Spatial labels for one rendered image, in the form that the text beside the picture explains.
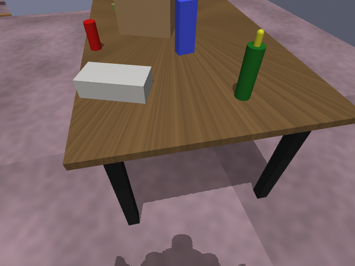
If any table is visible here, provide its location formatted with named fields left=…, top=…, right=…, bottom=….
left=63, top=0, right=355, bottom=225

